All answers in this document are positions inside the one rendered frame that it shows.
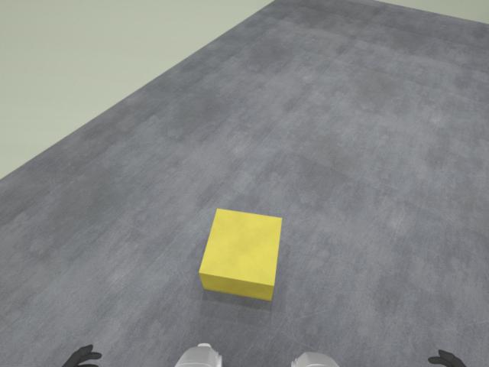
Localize robot right hand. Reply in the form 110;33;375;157
428;349;466;367

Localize carton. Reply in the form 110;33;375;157
199;209;282;301

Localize left robot thigh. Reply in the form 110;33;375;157
175;346;222;367

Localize right robot thigh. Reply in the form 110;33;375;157
291;352;339;367

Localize robot thigh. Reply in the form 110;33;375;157
291;352;339;367
175;346;222;367

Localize robot left hand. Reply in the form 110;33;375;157
62;345;102;367

